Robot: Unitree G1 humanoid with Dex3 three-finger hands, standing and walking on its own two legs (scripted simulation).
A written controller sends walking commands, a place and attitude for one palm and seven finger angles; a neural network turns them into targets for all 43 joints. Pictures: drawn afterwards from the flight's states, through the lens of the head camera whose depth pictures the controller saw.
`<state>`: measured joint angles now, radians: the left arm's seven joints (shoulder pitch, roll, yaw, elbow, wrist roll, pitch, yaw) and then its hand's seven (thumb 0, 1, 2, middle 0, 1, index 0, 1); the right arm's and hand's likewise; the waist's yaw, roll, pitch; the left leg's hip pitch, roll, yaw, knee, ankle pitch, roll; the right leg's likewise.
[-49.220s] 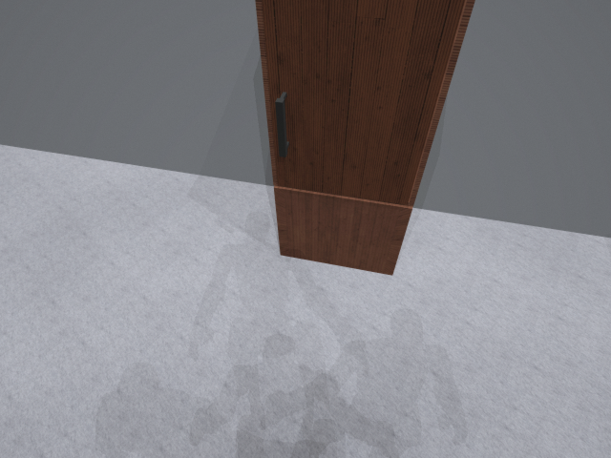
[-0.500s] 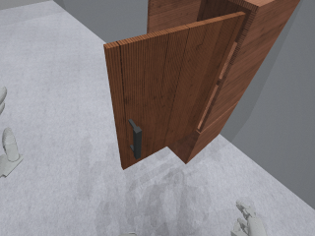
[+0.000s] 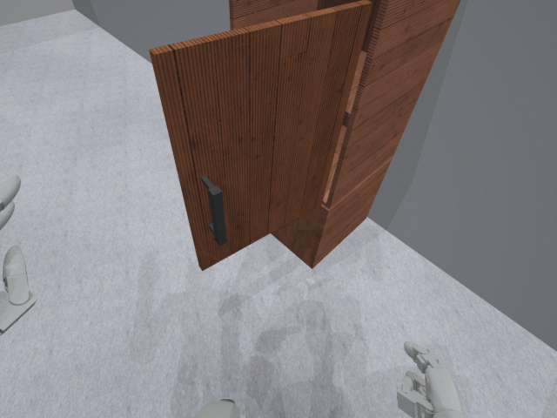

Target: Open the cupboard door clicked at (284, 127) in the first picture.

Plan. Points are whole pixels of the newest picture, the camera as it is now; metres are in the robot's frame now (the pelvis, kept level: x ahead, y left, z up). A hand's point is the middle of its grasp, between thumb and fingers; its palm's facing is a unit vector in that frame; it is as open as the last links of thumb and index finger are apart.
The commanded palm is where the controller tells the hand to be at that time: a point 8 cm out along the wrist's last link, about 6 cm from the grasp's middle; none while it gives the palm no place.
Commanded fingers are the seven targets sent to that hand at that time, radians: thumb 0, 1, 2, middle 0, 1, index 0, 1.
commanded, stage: stop stepping back and stand still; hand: left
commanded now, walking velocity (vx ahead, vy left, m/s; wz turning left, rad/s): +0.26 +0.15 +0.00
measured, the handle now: (213, 212) +0.51 +0.18 -0.10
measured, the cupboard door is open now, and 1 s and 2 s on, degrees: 81 81 81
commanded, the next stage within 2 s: let the arm hang, fingers relaxed in 1.10 s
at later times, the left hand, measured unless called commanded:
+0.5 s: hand out of the picture +0.08 +0.28 +0.16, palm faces +0.52 -0.75 -0.40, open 7.4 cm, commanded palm +0.03 +0.31 +0.18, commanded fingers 0.00 0.90 0.90 -0.20 -0.30 -0.20 -0.30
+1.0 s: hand out of the picture +0.09 +0.27 +0.15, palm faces +0.47 -0.74 -0.48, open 7.4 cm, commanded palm +0.03 +0.30 +0.18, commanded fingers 0.00 0.90 0.90 -0.20 -0.30 -0.20 -0.30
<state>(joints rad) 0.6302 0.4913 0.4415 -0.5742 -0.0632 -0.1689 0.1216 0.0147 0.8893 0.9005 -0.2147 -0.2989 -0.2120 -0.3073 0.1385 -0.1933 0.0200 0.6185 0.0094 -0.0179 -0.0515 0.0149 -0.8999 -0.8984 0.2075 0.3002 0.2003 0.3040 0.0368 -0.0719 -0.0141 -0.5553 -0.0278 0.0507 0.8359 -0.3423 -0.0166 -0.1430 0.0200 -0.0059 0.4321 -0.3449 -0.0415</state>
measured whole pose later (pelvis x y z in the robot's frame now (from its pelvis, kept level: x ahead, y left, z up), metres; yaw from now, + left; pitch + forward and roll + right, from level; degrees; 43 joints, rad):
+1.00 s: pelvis -0.08 -0.01 -0.01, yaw +5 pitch -2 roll +0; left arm 0.55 0.39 0.39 -0.47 -0.03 -0.20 0.15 0.02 0.89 0.90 -0.21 -0.30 -0.21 -0.31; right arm 0.22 -0.23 -0.01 0.66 0.00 -0.13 -0.07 0.02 -0.90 -0.90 0.21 0.30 0.20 0.30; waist 0.01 0.00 0.05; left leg -0.24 0.03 0.05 0.51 -0.25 -0.01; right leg -0.21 0.04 -0.10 0.52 -0.28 -0.07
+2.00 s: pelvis -0.10 +0.01 +0.00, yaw +6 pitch -2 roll +0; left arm 0.27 0.13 0.01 1.15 0.01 0.00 0.03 0.01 0.92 0.90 -0.20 -0.30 -0.19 -0.30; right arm 0.30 -0.12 0.00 1.15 -0.02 0.02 -0.03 0.01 -0.91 -0.90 0.20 0.30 0.20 0.30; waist -0.01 0.03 0.06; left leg -0.21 0.00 0.04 0.41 -0.17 0.01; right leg -0.18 0.01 -0.11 0.42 -0.21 -0.06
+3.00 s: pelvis -0.07 +0.00 +0.01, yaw +6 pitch -1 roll +1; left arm 0.20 0.18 0.01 1.14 0.01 -0.02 0.02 0.01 0.91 0.90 -0.20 -0.30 -0.20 -0.30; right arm 0.21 -0.20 0.00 1.15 -0.02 0.01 -0.03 0.01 -0.90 -0.90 0.20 0.30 0.20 0.30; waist -0.01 0.02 0.07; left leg -0.14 0.01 0.04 0.35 -0.19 0.00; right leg -0.11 0.03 -0.11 0.36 -0.23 -0.07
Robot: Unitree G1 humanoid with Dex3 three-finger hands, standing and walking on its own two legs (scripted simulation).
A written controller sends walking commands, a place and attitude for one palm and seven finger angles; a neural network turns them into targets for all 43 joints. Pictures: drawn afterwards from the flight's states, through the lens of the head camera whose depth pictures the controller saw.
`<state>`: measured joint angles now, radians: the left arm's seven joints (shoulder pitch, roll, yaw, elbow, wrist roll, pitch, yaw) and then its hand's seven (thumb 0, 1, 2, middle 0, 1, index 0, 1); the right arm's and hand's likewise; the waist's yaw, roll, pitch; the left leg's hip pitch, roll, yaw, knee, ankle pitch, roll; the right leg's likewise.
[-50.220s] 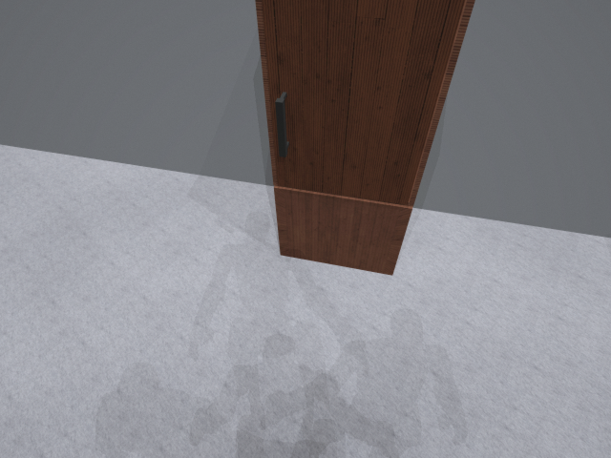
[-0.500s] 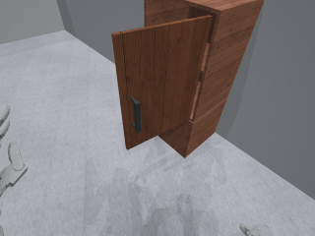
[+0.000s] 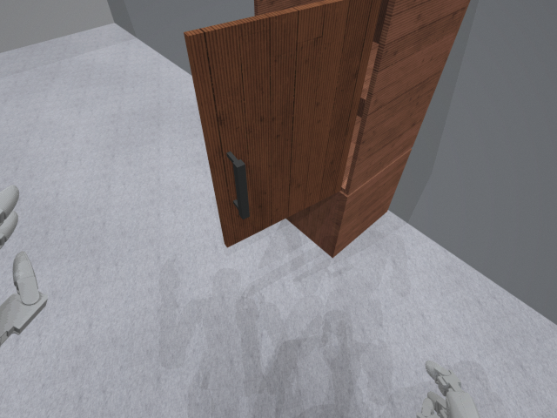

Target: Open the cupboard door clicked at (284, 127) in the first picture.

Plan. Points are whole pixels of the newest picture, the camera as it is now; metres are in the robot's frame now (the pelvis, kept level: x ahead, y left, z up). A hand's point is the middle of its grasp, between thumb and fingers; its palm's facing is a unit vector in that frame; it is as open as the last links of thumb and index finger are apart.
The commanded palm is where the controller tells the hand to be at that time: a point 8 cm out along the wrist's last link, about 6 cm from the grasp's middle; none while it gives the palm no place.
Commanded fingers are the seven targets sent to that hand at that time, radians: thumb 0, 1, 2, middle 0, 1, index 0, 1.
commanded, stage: stop stepping back and stand still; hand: left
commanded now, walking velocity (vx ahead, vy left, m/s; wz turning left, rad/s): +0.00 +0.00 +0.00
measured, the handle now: (237, 186) +0.61 +0.14 -0.09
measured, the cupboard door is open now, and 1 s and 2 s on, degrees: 81 81 81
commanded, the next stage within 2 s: let the arm hang, fingers relaxed in 0.10 s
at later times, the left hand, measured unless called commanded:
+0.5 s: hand out of the picture +0.05 +0.18 -0.16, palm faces +0.01 -0.98 -0.19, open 7.3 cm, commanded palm none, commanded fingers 0.00 0.90 0.90 -0.20 -0.30 -0.20 -0.30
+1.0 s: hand out of the picture -0.02 +0.18 -0.17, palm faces +0.06 -0.98 -0.20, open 7.4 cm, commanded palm none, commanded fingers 0.00 0.90 0.90 -0.20 -0.30 -0.20 -0.30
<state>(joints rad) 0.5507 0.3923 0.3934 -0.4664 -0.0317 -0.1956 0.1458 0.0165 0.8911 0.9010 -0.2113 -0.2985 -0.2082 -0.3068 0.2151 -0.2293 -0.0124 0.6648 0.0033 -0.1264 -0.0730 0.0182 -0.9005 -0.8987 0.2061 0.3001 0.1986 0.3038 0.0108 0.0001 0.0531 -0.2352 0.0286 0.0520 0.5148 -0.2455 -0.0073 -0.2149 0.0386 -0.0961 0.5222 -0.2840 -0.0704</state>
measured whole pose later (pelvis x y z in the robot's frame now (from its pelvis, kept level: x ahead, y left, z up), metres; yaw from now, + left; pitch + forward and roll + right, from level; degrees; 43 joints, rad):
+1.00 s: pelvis -0.01 +0.01 +0.01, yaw +2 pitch -2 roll +0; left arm 0.27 0.13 0.01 1.15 0.01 0.00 0.03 0.01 0.92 0.90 -0.20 -0.30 -0.19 -0.30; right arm 0.30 -0.12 0.00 1.15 -0.02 0.02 -0.03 0.01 -0.91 -0.90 0.20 0.30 0.20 0.30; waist -0.01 0.03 0.06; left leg -0.21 0.00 0.04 0.41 -0.17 0.01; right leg -0.18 0.01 -0.11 0.42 -0.21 -0.06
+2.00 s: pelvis +0.02 +0.00 +0.01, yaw +1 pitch -1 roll +1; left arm 0.20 0.18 0.01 1.14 0.01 -0.02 0.02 0.01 0.91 0.90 -0.20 -0.30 -0.20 -0.30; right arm 0.21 -0.20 0.00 1.15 -0.02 0.01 -0.03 0.01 -0.90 -0.90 0.20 0.30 0.20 0.30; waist -0.01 0.02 0.07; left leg -0.14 0.01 0.04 0.35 -0.19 0.00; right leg -0.11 0.03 -0.11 0.36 -0.23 -0.07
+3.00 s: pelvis +0.03 +0.00 +0.01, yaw +1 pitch -1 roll +1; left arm 0.14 0.26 0.01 1.14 0.01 -0.02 0.01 0.01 0.91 0.90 -0.20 -0.30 -0.20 -0.30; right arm 0.15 -0.28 0.00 1.14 -0.02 0.00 -0.02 0.01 -0.90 -0.90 0.20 0.30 0.20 0.30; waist -0.01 0.02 0.06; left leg -0.09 0.02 0.04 0.30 -0.18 -0.01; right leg -0.07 0.04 -0.09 0.30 -0.22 -0.07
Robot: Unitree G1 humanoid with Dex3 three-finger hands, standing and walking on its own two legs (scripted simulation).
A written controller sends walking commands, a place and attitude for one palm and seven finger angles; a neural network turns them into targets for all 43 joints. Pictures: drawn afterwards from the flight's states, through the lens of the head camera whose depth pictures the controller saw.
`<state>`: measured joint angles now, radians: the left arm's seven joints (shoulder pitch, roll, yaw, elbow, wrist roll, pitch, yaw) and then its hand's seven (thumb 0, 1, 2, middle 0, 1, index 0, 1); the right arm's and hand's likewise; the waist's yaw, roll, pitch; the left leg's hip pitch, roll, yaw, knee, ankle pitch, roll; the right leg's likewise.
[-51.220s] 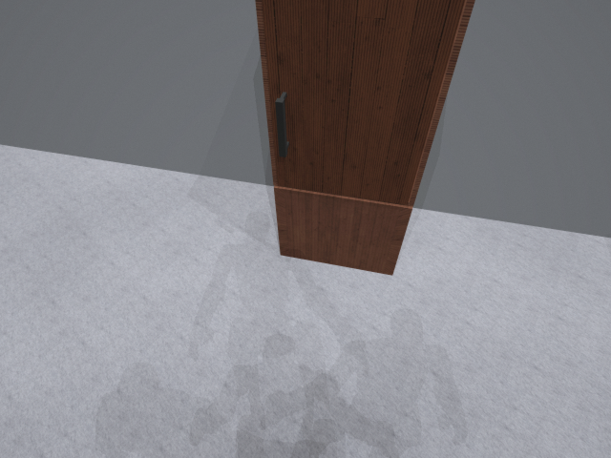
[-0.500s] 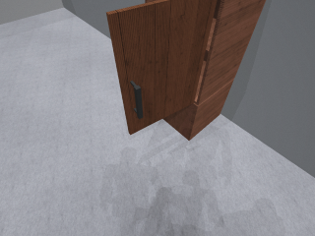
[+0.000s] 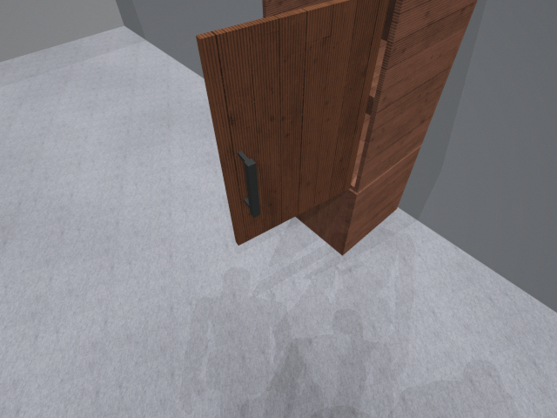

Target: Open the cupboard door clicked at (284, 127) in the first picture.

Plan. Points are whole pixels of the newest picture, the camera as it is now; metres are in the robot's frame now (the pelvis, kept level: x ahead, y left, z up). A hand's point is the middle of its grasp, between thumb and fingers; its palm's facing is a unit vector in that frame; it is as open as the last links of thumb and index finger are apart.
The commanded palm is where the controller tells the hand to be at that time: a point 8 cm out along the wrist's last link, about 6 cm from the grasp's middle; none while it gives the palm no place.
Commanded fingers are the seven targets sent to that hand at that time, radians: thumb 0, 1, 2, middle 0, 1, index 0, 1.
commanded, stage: let the arm hang, fingers relaxed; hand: left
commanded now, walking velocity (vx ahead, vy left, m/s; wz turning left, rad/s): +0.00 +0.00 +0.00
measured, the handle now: (248, 185) +0.62 +0.11 -0.10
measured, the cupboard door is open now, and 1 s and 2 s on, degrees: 81 81 81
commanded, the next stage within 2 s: look to check the result in 0.30 s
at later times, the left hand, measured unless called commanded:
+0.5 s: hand out of the picture +0.02 +0.17 -0.17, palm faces +0.02 -0.98 -0.20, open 7.4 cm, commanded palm none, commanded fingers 0.00 0.90 0.90 -0.20 -0.30 -0.20 -0.30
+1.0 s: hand out of the picture +0.06 +0.18 -0.17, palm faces +0.01 -0.97 -0.24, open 7.4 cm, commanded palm none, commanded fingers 0.00 0.90 0.90 -0.20 -0.30 -0.20 -0.30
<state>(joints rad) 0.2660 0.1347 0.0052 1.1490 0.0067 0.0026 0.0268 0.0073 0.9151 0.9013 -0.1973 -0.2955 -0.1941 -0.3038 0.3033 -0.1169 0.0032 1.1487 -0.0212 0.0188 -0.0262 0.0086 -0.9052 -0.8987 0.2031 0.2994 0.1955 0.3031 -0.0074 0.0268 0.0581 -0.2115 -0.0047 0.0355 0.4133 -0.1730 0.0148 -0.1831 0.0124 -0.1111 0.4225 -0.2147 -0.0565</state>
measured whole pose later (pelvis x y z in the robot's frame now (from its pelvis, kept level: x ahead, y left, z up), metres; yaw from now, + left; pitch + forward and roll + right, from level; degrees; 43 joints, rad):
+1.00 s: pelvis +0.03 -0.01 +0.00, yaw +0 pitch -1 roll +1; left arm 0.20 0.18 0.01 1.14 0.01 -0.02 0.02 0.01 0.91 0.90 -0.20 -0.30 -0.20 -0.30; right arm 0.21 -0.20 0.00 1.15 -0.02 0.01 -0.03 0.01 -0.90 -0.90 0.20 0.30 0.20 0.30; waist -0.01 0.02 0.07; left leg -0.14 0.01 0.04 0.35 -0.19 0.00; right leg -0.11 0.03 -0.11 0.36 -0.23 -0.07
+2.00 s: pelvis +0.04 -0.02 +0.01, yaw -1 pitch -1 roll +1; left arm 0.14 0.26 0.01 1.14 0.01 -0.02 0.01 0.01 0.91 0.90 -0.20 -0.30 -0.20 -0.30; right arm 0.15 -0.28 0.00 1.14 -0.02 0.00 -0.02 0.01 -0.90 -0.90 0.20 0.30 0.20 0.30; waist -0.01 0.02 0.06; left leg -0.09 0.02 0.04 0.30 -0.18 -0.01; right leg -0.07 0.04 -0.09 0.30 -0.22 -0.07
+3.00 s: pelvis +0.05 -0.01 +0.01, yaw -1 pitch -1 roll +1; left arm 0.13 0.28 0.00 1.14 0.01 -0.02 0.01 0.01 0.91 0.90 -0.20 -0.30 -0.20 -0.30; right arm 0.14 -0.29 0.00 1.15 -0.01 0.00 -0.02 0.01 -0.90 -0.90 0.21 0.30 0.20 0.30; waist -0.01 0.02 0.06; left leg -0.08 0.01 0.05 0.28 -0.18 -0.01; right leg -0.06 0.04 -0.09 0.28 -0.21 -0.07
